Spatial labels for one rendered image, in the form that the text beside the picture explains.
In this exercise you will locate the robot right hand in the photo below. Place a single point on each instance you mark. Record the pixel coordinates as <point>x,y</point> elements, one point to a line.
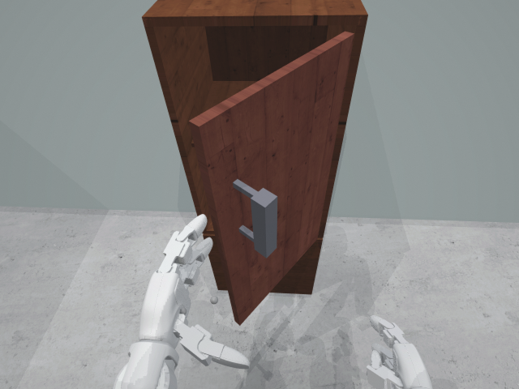
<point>402,368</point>

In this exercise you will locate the robot left hand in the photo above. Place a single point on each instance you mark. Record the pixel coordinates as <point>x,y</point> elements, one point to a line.
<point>167,294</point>

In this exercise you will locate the cupboard door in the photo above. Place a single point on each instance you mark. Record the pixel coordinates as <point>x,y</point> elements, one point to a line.
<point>277,134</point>

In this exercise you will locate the left robot forearm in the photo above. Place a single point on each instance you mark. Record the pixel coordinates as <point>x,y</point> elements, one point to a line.
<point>151,366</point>

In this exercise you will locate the handle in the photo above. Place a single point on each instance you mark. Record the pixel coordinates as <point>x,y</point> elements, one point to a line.
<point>264,218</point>

